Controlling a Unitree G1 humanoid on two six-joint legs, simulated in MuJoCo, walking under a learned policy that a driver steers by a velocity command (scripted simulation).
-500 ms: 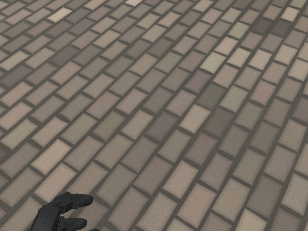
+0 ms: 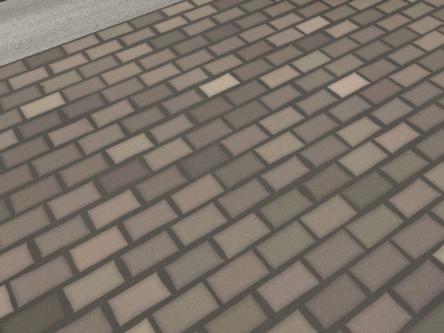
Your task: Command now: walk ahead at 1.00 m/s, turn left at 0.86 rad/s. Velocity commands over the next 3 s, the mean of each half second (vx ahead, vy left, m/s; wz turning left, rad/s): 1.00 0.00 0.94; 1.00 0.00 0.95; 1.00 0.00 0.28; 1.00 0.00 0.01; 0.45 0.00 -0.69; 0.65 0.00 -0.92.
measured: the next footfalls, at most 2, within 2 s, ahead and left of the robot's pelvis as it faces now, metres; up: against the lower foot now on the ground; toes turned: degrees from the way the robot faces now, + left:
right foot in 0.32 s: +0.55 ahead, -0.16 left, +0.00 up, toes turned +22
left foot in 0.78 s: +0.80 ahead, +0.21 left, +0.00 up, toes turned +47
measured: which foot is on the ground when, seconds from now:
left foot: down 0.00-0.34, up 0.36-0.76, down 0.78-1.00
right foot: up 0.00-0.30, down 0.32-0.78, up 0.80-1.00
